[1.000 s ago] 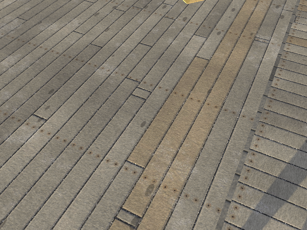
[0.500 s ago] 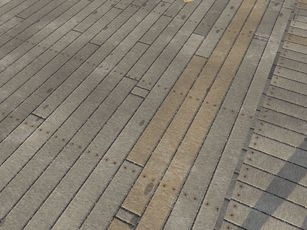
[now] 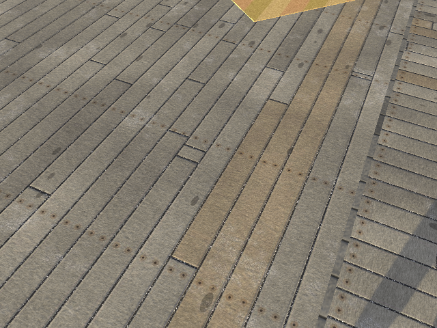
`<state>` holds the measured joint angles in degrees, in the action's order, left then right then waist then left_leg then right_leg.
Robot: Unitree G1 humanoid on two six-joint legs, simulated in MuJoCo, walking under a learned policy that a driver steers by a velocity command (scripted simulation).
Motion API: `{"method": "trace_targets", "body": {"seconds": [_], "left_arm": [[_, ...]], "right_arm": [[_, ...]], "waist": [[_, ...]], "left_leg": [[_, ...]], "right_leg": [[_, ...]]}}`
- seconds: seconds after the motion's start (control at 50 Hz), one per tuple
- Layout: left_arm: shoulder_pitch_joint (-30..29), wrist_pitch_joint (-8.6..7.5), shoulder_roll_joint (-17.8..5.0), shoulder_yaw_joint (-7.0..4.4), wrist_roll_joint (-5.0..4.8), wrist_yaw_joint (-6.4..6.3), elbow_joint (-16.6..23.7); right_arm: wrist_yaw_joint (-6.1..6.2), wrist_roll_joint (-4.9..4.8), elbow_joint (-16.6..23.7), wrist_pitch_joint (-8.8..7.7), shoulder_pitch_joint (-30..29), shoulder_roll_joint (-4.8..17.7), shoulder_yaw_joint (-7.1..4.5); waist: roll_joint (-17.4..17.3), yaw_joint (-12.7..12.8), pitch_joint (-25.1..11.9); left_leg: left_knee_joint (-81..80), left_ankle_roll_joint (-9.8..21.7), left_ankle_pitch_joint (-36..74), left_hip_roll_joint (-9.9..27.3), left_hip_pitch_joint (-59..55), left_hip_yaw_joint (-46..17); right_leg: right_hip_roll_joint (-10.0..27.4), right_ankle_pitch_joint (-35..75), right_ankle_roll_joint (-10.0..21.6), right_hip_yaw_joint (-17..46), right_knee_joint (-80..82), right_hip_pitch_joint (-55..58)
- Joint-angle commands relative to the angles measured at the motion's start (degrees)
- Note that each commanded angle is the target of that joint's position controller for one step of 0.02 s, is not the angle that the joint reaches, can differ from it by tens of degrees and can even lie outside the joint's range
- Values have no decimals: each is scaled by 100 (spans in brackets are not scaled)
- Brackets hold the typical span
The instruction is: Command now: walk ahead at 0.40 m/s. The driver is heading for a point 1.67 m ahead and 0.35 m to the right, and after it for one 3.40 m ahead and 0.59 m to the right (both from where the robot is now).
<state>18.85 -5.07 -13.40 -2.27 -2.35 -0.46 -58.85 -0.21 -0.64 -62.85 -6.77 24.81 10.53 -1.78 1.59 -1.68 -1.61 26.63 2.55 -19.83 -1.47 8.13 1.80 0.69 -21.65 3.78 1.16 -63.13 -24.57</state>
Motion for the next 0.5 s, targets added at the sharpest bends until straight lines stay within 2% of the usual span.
{"method": "trace_targets", "body": {"seconds": [0.02, 0.04, 0.06, 0.12, 0.14, 0.18, 0.22, 0.24, 0.26, 0.28, 0.3, 0.32, 0.34, 0.36, 0.38, 0.4, 0.42, 0.44, 0.46, 0.48, 0.5], "left_arm": [[-802, -253, -475, -130, 74, 101, 601], [-842, -227, -386, -127, 74, 144, 618], [-933, -189, -260, -100, 81, 182, 648], [-1870, -131, 8, 42, 104, 217, 1049], [-2144, -128, 27, 73, 95, 228, 1159], [-2421, -106, -121, 72, 60, 256, 1307], [-2573, -108, -291, 49, 37, 290, 1429], [-2537, -123, -388, 16, 42, 307, 1459], [-2345, -140, -517, -45, 53, 317, 1444], [-1919, -143, -673, -130, 55, 308, 1349], [-1012, -127, -885, -266, 34, 277, 1078], [-12, -87, -1134, -386, 25, 224, 806], [813, -41, -1689, -515, 207, 182, 644], [759, -35, -1438, -404, 227, 215, 597], [148, -73, -1049, -286, 170, 234, 650], [-419, -100, -785, -208, 150, 241, 776], [-825, -143, -647, -161, 201, 280, 828], [-1025, -184, -482, -114, 256, 311, 828], [-1051, -192, -406, -92, 281, 331, 767], [-946, -203, -408, -93, 269, 328, 692], [-829, -217, -455, -96, 252, 306, 616]], "right_arm": [[-38, 22, 80, 25, 551, 468, 6], [-14, 43, 66, 84, 667, 378, 40], [24, 60, 71, 129, 750, 398, 50], [147, 97, 246, 187, 589, 692, 32], [175, 90, 278, 185, 618, 813, 11], [195, 25, 249, 157, 775, 994, -51], [196, -49, 222, 147, 788, 1008, -92], [194, -52, 226, 160, 745, 1024, -115], [190, -29, 249, 183, 668, 1080, -143], [185, 10, 275, 226, 594, 1147, -176], [176, 58, 316, 287, 502, 1121, -173], [154, 100, 429, 303, 383, 1068, -134], [78, 118, 543, 224, 998, 356, 45], [23, 1, 460, 34, 1068, 147, 119], [-2, -172, 672, -89, 468, 675, -32], [22, -233, 832, -139, -77, 877, -74], [83, -182, 877, -128, -309, 873, -113], [129, -104, 856, -45, -269, 835, -172], [142, -85, 829, 51, -97, 683, -171], [153, -76, 820, 122, -26, 565, -168], [160, -63, 860, 173, -89, 551, -181]], "waist": [[-532, -84, 857], [-647, -85, 784], [-661, -91, 753], [-563, -177, 1001], [-617, -230, 1032], [-774, -236, 1077], [-766, -146, 1143], [-760, -44, 1065], [-816, 124, 849], [-936, 377, 467], [-968, 825, -96], [-881, 1270, -687], [540, 1041, -1725], [1252, 936, -2273], [951, 800, -1202], [442, 635, -510], [-30, 406, -166], [-3, 175, -29], [163, 26, 10], [211, -27, 82], [221, -60, 201]], "left_leg": [[-1721, 789, 1385, 1611, -1525, -1939], [-1746, 710, 1805, 1458, -1454, -1582], [-1777, 706, 2111, 1370, -1360, -1333], [-2043, 726, 2201, 1157, -517, -820], [-2141, 728, 2133, 1125, -286, -728], [-2295, 764, 2062, 1269, -245, -702], [-2198, 706, 2355, 1451, -643, -646], [-2006, 640, 2823, 1525, -902, -597], [-1645, 561, 3781, 1568, -1146, -522], [-1056, 482, 4937, 1564, -1307, -423], [-2, 361, 5729, 1385, -1173, -247], [1379, 180, 5125, 1167, -219, -155], [3812, -162, 2364, 246, 1921, -17], [5118, -146, -1045, -256, 2708, -874], [5556, 0, -848, 134, 3292, -1005], [5401, 90, -327, 455, 3271, -800], [5025, 107, 135, 719, 2964, -694], [4690, 125, 381, 918, 2566, -702], [4501, 125, 480, 995, 2278, -709], [4332, 110, 488, 1029, 2187, -660], [4149, 73, 540, 1059, 2244, -603]], "right_leg": [[566, 764, 101, 126, -349, -2790], [579, 907, 42, -5, -133, -2612], [564, 1062, -37, -129, 95, -2507], [388, 1750, -238, -390, 1629, -1879], [272, 1973, -270, -490, 2101, -1526], [164, 2179, -237, -533, 2611, -1086], [156, 2233, -86, -419, 2997, -1034], [117, 2177, 10, -397, 3143, -914], [12, 2070, 112, -430, 3191, -592], [-162, 1920, 222, -535, 3115, -4], [-354, 1826, 374, -639, 3077, 1088], [34, 1762, 592, -201, 2998, 2661], [1638, 486, 1438, 2418, 3357, 4840], [2273, -144, 1775, 4589, 4668, 5015], [2014, -262, 1411, 3938, 4838, 4175], [1824, 290, 1189, 2926, 4909, 3133], [1606, 960, 1049, 2224, 5065, 2211], [1337, 1349, 928, 1663, 5211, 1618], [1205, 1404, 921, 1369, 5366, 1280], [1140, 1486, 976, 1194, 5502, 1077], [1101, 1580, 1022, 1023, 5617, 925]]}}
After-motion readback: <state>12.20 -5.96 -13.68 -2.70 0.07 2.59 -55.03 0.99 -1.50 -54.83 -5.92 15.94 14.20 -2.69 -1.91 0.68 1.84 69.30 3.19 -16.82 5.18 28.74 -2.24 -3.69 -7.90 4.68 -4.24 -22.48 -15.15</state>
